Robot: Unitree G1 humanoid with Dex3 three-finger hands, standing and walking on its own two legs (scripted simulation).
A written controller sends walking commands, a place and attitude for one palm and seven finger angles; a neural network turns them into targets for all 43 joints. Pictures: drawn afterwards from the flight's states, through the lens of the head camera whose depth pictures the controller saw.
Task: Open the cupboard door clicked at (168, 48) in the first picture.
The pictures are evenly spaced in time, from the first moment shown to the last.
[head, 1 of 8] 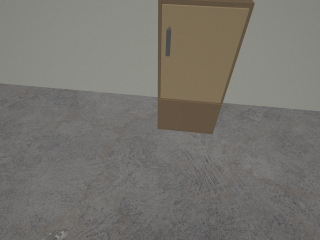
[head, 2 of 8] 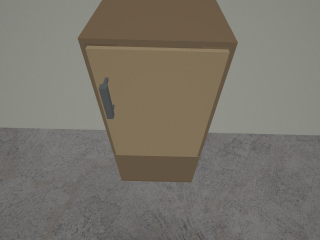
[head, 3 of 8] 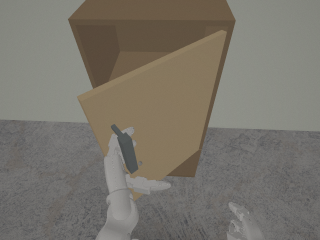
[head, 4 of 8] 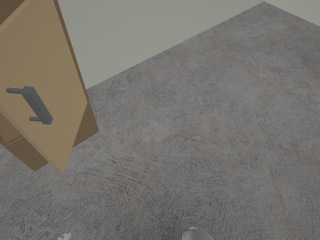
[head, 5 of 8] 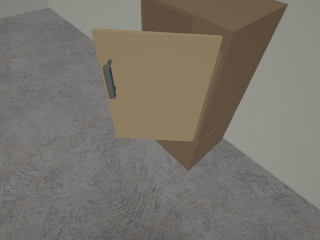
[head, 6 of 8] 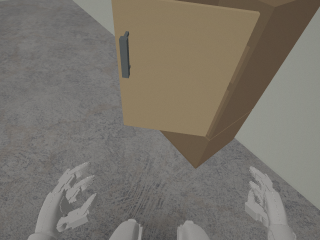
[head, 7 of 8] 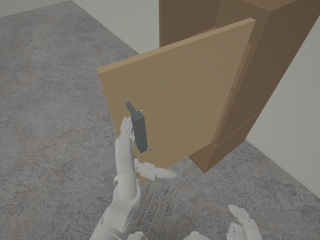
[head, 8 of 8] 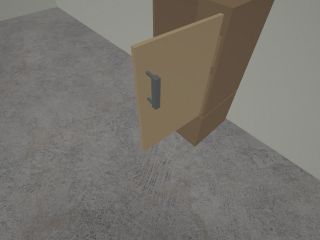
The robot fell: no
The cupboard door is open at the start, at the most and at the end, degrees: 0 86 86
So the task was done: yes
